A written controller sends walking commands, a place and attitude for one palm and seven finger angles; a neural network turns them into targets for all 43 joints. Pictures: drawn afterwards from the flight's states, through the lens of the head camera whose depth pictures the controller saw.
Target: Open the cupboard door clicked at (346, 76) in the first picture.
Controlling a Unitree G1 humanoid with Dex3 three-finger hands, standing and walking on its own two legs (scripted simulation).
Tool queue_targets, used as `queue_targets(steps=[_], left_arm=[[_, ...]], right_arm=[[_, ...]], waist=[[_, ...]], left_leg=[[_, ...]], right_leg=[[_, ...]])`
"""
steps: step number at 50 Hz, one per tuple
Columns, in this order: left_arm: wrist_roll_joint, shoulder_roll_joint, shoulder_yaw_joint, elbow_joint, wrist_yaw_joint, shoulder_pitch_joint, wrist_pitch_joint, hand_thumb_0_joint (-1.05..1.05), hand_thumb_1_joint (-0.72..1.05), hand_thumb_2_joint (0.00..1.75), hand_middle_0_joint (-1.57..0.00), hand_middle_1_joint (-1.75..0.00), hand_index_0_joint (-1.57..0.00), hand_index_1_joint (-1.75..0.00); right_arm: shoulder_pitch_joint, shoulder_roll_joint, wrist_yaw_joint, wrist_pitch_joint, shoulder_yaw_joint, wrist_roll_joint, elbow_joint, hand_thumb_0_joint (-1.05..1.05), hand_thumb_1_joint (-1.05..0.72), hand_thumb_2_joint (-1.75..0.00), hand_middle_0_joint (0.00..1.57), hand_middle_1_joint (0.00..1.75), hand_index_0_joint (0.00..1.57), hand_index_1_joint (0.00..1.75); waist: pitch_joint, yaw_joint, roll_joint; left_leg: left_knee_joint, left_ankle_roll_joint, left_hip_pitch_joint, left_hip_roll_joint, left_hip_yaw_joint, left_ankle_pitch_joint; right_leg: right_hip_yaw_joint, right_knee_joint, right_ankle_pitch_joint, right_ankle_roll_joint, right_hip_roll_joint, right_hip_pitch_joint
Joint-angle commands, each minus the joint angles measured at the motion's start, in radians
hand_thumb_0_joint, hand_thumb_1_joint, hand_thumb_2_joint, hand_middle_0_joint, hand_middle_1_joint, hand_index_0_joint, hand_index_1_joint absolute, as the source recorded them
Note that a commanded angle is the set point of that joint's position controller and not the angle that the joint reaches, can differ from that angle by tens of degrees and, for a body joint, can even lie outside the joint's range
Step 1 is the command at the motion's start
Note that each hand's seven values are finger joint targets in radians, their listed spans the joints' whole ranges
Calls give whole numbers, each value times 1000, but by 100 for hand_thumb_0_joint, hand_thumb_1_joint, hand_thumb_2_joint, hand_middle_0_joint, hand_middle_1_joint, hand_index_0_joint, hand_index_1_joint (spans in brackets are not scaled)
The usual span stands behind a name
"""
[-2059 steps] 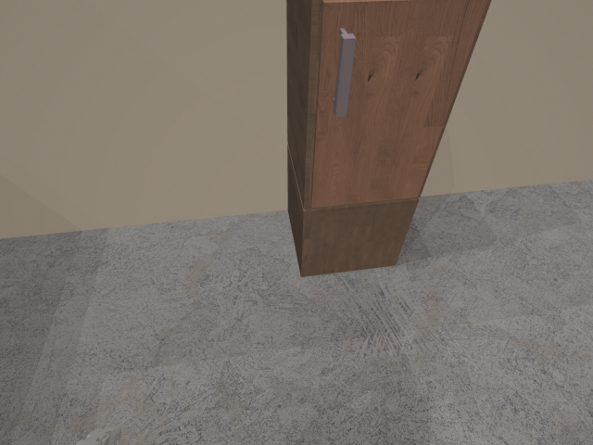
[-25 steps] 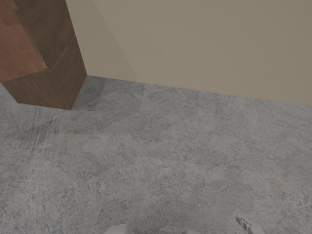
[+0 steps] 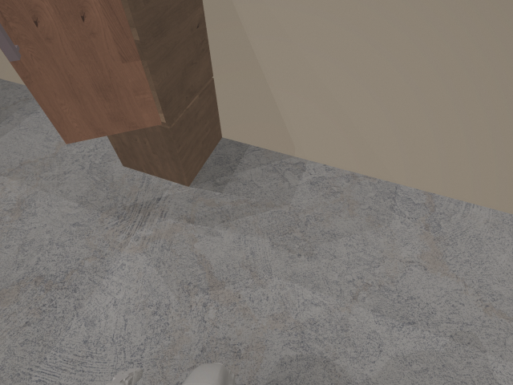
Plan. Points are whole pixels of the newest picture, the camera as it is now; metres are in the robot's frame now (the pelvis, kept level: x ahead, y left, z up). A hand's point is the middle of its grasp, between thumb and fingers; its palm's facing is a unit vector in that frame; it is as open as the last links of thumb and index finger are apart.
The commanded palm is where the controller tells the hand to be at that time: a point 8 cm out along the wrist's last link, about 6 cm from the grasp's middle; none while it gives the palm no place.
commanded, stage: turn to face it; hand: left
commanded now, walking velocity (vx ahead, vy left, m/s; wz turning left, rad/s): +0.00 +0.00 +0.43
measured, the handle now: out of the picture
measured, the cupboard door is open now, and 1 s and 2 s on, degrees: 39 39 39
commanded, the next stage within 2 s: take the last steps up to it in 0.32 s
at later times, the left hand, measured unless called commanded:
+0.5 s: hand out of the picture +0.04 +0.25 -0.17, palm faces +0.24 -0.95 -0.22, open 7.4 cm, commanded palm none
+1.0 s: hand out of the picture -0.01 +0.26 -0.19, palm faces +0.43 -0.89 -0.16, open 7.4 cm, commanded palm none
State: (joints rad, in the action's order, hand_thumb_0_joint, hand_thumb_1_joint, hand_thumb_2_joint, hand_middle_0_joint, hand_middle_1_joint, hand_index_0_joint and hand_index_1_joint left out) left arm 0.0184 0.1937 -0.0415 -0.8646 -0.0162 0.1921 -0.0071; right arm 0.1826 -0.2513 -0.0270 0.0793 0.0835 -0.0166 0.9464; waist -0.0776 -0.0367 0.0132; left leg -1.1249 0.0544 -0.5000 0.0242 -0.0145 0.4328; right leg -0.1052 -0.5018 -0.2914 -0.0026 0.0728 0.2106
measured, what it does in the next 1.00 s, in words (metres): steps to the left, turning left: left foot, then right foot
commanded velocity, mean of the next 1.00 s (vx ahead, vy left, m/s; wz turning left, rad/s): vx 0.18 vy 0.08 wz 0.22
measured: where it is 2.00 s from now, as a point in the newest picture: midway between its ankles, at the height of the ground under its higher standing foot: (191, 316)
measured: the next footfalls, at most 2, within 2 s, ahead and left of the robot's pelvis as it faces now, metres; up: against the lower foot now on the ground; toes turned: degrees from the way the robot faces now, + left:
left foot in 0.22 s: +0.05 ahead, +0.14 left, +0.00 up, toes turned +10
right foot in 0.60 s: +0.09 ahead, -0.09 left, +0.00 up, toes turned +9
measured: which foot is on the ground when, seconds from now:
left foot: up 0.00-0.20, down 0.22-0.60, up 0.62-0.98, down 1.00-1.00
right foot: down 0.00-0.22, up 0.24-0.58, down 0.60-1.00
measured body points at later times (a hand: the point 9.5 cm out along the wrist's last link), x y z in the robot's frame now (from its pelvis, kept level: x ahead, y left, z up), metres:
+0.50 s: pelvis +0.02 +0.04 +0.00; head +0.05 +0.06 +0.45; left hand +0.03 +0.30 -0.15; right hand +0.15 -0.18 -0.14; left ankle +0.01 +0.13 -0.74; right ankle +0.03 -0.12 -0.69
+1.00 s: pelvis +0.12 +0.13 -0.02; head +0.16 +0.16 +0.43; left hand -0.04 +0.30 -0.17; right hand +0.30 -0.08 -0.15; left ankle +0.16 +0.26 -0.74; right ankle +0.05 -0.10 -0.74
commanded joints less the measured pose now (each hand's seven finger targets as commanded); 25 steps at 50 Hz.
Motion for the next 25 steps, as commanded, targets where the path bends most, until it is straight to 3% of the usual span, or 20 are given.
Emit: queue_targets(steps=[1,5,6,8,9,10,11,12,13,14,15,17,19,21,25], left_arm=[[6,191,-48,42,-15,58,25,0,90,90,-20,-30,-20,-30],[14,232,-62,8,-11,109,23,0,90,90,-20,-30,-20,-30],[14,232,-62,-3,-9,113,21,0,90,90,-20,-30,-20,-30],[2,229,-63,-7,-5,93,17,0,90,90,-20,-30,-20,-30],[-7,207,-60,0,-2,77,14,0,90,90,-20,-30,-20,-30],[-16,140,-47,28,4,79,7,0,90,90,-20,-30,-20,-30],[-14,107,-25,51,-1,20,-5,0,90,90,-20,-30,-20,-30],[-9,121,-33,56,-4,8,-16,0,90,90,-20,-30,-20,-30],[-1,121,-37,37,-4,-12,-23,0,90,90,-20,-30,-20,-30],[1,117,-40,11,0,-6,-27,0,90,90,-20,-30,-20,-30],[2,119,-41,-2,4,2,-28,0,90,90,-20,-30,-20,-30],[0,106,-37,-21,8,25,-26,0,90,90,-20,-30,-20,-30],[-2,95,-34,-27,8,40,-24,0,90,90,-20,-30,-20,-30],[-3,91,-27,-30,7,34,-24,0,90,90,-20,-30,-20,-30],[2,84,-30,-18,19,29,-10,0,90,90,-20,-30,-20,-30]], right_arm=[[-92,-35,-3,-30,6,8,-98,0,-90,-90,20,30,20,30],[-117,-19,-1,-45,-11,11,-104,0,-90,-90,20,30,20,30],[-104,-15,0,-49,-12,12,-99,0,-90,-90,20,30,20,30],[-36,-40,7,-58,-12,8,-77,0,-90,-90,20,30,20,30],[19,-87,11,-67,-1,5,-62,0,-90,-90,20,30,20,30],[75,-191,19,-77,25,-4,-58,0,-90,-90,20,30,20,30],[124,-235,32,-66,34,0,-47,0,-90,-90,20,30,20,30],[113,-230,38,-62,29,-8,-46,0,-90,-90,20,30,20,30],[74,-191,45,-69,18,-10,-53,0,-90,-90,20,30,20,30],[24,-174,53,-72,12,-11,-63,0,-90,-90,20,30,20,30],[5,-154,57,-75,4,-9,-67,0,-90,-90,20,30,20,30],[8,-135,61,-83,-6,-8,-60,0,-90,-90,20,30,20,30],[25,-135,62,-87,-7,-6,-50,0,-90,-90,20,30,20,30],[33,-127,62,-85,-8,-5,-41,0,-90,-90,20,30,20,30],[28,-130,49,-77,-6,-11,-30,0,-90,-90,20,30,20,30]], waist=[[80,56,-201],[105,83,-207],[111,78,-224],[130,36,-203],[169,1,-103],[217,-24,192],[221,-47,266],[193,-42,200],[149,-29,179],[110,-5,209],[87,6,184],[102,24,113],[137,26,103],[137,24,115],[100,28,170]], left_leg=[[131,19,-37,-39,47,12],[375,6,63,-22,106,30],[438,1,103,-12,119,6],[622,-17,258,-3,118,-162],[718,-40,409,-58,65,-316],[738,-153,564,-307,-265,-620],[743,-263,522,-423,-353,-860],[749,-302,451,-436,-317,-736],[783,-276,379,-369,-301,-605],[787,-256,345,-330,-271,-571],[787,-239,321,-303,-238,-591],[778,-230,350,-281,-199,-674],[759,-228,397,-269,-169,-747],[763,-227,393,-262,-163,-724],[805,-225,294,-232,-218,-263]], right_leg=[[100,153,517,100,248,-153],[82,78,614,110,278,-189],[73,51,621,95,270,-182],[22,-33,557,42,241,-105],[-15,-148,461,-3,213,-6],[-74,-351,-33,-76,84,238],[14,-488,-377,-85,48,289],[73,-572,-358,-70,57,280],[89,-597,-293,-65,51,295],[105,-607,-234,-65,52,312],[111,-611,-186,-64,42,306],[103,-579,-145,-68,28,287],[89,-511,-141,-72,13,264],[80,-441,-140,-71,3,229],[31,-235,-167,-57,-38,118]])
